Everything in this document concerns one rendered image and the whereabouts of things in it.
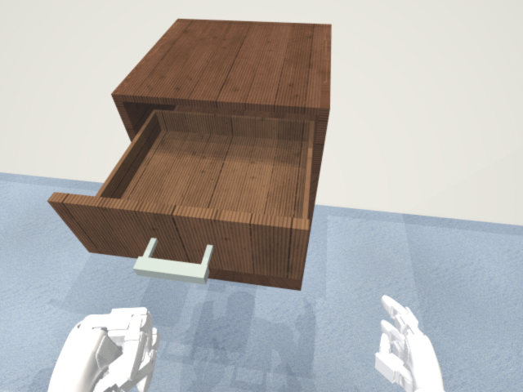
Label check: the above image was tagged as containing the robot right hand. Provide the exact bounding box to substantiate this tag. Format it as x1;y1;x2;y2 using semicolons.
375;296;444;392

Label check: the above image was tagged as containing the robot left hand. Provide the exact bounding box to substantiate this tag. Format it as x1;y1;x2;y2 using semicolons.
47;307;161;392

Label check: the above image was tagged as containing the drawer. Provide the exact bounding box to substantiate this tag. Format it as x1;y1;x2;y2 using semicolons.
47;109;315;280

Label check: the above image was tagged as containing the handle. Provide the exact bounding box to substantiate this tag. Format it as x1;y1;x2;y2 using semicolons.
133;238;213;285

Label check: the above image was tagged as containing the cabinet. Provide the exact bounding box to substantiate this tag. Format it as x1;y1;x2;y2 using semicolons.
111;19;332;291

